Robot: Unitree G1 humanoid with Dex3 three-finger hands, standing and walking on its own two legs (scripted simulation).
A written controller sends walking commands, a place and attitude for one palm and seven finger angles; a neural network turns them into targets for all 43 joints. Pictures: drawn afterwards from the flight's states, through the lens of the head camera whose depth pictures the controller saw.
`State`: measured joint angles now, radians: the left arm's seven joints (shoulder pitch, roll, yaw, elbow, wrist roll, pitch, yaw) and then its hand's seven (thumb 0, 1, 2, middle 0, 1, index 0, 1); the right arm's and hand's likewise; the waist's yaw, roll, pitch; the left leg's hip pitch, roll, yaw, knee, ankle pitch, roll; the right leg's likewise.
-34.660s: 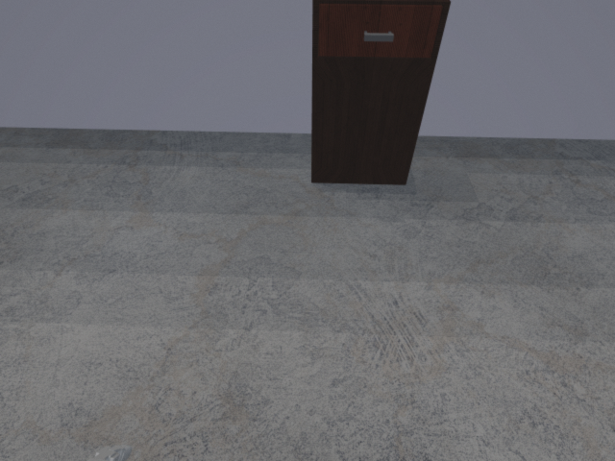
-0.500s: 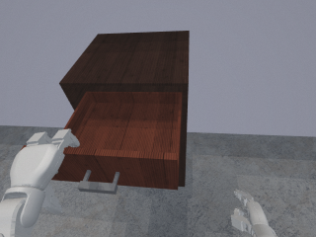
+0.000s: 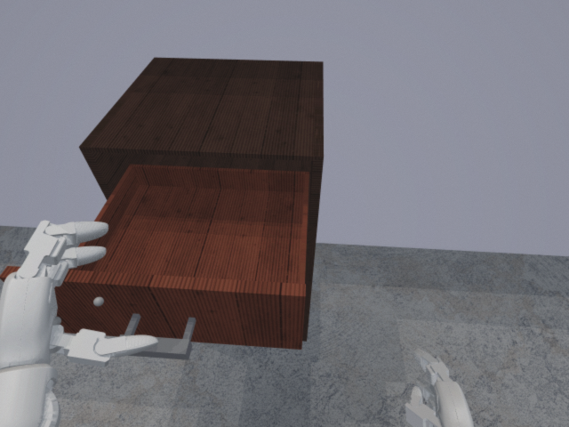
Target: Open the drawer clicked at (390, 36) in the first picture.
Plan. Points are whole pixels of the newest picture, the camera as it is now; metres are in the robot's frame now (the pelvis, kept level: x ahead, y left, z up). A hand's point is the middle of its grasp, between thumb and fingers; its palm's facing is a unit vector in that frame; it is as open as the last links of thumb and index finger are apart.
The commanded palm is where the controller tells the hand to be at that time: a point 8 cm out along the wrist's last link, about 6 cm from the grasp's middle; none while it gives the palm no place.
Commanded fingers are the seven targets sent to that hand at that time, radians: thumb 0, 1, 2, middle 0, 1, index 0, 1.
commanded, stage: draw the hand back to the body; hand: left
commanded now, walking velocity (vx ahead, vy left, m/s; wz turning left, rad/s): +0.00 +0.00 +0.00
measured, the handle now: (158, 334) +0.24 +0.23 -0.03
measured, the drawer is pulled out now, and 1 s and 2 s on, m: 0.30 0.30 0.30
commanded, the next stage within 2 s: step back with the hand held close in 0.74 s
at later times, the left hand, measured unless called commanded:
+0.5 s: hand (82, 303) +0.19 +0.24 +0.16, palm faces +0.42 -0.80 -0.42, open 8.9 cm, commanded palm +0.14 +0.28 +0.18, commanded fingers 0.00 0.87 0.88 -0.20 -0.32 -0.20 -0.32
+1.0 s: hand (75, 310) +0.18 +0.24 +0.16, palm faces +0.39 -0.80 -0.45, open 7.4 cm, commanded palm +0.11 +0.28 +0.18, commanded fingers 0.00 0.90 0.90 -0.20 -0.30 -0.20 -0.30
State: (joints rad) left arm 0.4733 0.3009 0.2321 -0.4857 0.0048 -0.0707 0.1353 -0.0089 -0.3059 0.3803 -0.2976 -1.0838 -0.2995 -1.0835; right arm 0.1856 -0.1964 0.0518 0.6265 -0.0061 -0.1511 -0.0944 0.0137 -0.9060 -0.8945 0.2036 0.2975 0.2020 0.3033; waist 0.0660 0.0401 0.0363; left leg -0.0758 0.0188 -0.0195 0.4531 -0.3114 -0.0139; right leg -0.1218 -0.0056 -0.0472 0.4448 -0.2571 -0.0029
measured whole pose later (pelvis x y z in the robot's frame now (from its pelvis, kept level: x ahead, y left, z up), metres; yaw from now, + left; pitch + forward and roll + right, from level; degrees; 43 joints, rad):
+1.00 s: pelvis -0.01 +0.00 +0.00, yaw +1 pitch +0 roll -1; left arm 0.56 0.32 0.33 -0.50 -0.03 -0.15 0.12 0.01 0.89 0.90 -0.21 -0.31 -0.21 -0.31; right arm 0.17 -0.23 0.02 0.60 0.01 -0.10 -0.07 0.01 -0.91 -0.89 0.20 0.30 0.20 0.30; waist 0.02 0.07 0.00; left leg -0.20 0.02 -0.04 0.49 -0.30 -0.01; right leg -0.22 -0.01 -0.07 0.44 -0.23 0.00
